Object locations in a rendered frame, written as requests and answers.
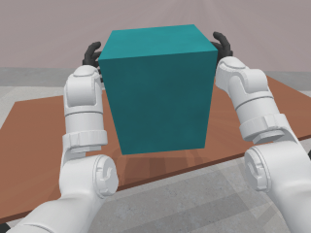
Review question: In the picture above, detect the robot right hand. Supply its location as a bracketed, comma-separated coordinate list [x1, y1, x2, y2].
[210, 31, 233, 76]

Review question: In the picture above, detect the table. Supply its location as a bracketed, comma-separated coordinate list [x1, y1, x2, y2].
[0, 75, 311, 233]

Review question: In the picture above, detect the robot right upper arm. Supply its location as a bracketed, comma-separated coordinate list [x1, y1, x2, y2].
[244, 140, 311, 233]

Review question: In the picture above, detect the robot left hand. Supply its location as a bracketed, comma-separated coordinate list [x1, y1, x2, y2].
[82, 42, 103, 83]

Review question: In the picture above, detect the robot left upper arm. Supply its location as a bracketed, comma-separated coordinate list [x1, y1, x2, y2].
[6, 154, 119, 233]

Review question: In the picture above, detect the right robot forearm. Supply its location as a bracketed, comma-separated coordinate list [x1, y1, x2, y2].
[215, 56, 311, 165]

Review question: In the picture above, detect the left robot forearm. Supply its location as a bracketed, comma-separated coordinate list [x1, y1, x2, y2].
[58, 65, 108, 192]

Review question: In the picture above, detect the carton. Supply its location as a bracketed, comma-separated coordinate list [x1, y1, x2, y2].
[97, 24, 219, 155]

